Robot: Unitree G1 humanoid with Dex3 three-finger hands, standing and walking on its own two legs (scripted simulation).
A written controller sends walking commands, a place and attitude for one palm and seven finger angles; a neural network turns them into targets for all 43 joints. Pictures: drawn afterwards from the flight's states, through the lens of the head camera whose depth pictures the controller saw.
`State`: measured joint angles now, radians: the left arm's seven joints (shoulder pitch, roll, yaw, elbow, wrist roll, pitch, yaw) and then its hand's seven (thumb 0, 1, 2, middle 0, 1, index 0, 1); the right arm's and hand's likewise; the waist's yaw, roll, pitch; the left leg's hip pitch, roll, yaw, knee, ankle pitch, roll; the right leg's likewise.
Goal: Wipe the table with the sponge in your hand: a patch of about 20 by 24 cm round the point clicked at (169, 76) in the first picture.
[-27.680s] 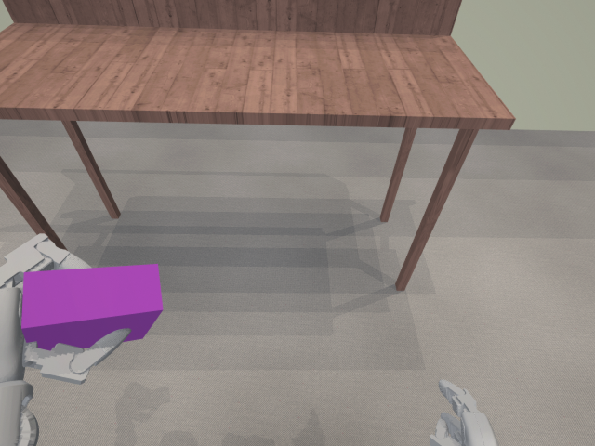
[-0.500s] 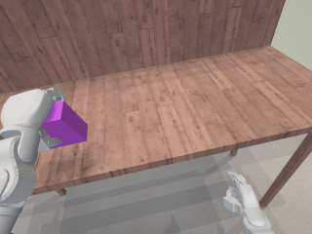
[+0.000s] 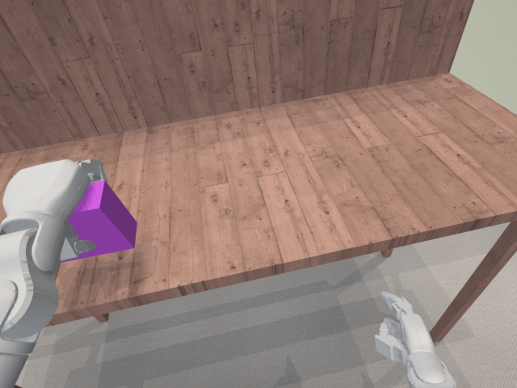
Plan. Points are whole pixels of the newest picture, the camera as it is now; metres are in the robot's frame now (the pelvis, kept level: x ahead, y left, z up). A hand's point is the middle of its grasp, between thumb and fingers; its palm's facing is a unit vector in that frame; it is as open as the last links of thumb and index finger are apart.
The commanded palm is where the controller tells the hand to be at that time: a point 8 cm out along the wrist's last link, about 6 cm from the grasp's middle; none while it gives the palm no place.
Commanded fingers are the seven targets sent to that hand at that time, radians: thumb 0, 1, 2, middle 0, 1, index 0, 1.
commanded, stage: move the sponge above the wiping area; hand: left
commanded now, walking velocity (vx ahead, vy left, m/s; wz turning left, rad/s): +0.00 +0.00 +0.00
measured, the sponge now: (85, 230) +0.25 +0.31 +0.14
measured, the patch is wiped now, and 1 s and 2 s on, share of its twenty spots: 0.00 0.00 0.00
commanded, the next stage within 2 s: lower the sponge onto the table in 1.92 s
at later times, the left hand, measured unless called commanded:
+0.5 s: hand (70, 214) +0.26 +0.33 +0.17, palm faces +0.05 -0.02 -1.00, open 9.1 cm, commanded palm +0.22 +0.32 +0.25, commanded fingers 0.00 0.10 1.30 -1.20 -1.60 -1.20 -1.60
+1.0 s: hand (71, 212) +0.27 +0.34 +0.16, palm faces +0.07 -0.02 -1.00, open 9.1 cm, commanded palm +0.22 +0.33 +0.24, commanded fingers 0.00 0.10 1.30 -1.20 -1.60 -1.20 -1.60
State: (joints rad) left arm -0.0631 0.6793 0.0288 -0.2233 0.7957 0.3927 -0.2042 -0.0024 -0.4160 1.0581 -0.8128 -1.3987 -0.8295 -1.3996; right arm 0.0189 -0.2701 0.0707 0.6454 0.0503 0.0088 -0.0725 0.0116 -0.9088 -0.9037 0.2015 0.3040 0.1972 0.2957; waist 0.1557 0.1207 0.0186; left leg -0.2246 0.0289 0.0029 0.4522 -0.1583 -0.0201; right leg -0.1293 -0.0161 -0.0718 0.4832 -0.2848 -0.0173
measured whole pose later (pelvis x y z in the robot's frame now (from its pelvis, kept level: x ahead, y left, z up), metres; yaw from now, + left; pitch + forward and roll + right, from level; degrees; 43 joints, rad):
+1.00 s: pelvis +0.01 +0.02 +0.00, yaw +0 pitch -3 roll -1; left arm -0.07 0.67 0.07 -0.11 0.81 0.25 -0.16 0.00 -0.42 1.06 -0.81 -1.40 -0.83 -1.40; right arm 0.05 -0.25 0.06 0.64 0.04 0.00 -0.07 0.01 -0.91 -0.90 0.20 0.30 0.20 0.30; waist 0.15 0.10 0.03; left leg -0.23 0.02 0.01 0.46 -0.17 0.00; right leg -0.12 -0.02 -0.07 0.44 -0.27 0.00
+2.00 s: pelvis +0.00 +0.00 +0.00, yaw +0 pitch -4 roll +0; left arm -0.08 0.72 0.11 -0.11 0.79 0.29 -0.20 0.00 -0.42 1.06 -0.81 -1.40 -0.83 -1.40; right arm 0.06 -0.27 0.06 0.64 0.05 -0.01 -0.08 0.01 -0.91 -0.90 0.20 0.30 0.20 0.30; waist 0.14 0.12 0.02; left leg -0.23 0.03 0.00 0.47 -0.17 -0.02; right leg -0.12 -0.01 -0.07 0.47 -0.28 -0.02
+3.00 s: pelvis +0.01 +0.01 +0.00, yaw +0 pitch -4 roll -1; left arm 0.03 0.68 0.09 -0.16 0.81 0.24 -0.14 0.00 -0.42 1.06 -0.81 -1.40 -0.83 -1.40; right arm 0.07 -0.26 0.06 0.64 0.04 0.00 -0.08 0.01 -0.91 -0.90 0.20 0.30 0.20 0.30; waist 0.15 0.11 0.02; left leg -0.23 0.03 0.00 0.47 -0.18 -0.01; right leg -0.12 -0.01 -0.07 0.46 -0.28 -0.01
